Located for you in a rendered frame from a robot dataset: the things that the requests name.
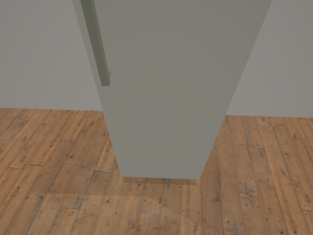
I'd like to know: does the fridge door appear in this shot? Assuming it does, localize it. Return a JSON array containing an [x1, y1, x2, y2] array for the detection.
[[72, 0, 272, 180]]

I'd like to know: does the handle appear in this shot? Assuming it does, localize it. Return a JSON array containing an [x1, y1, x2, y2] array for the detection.
[[80, 0, 111, 86]]

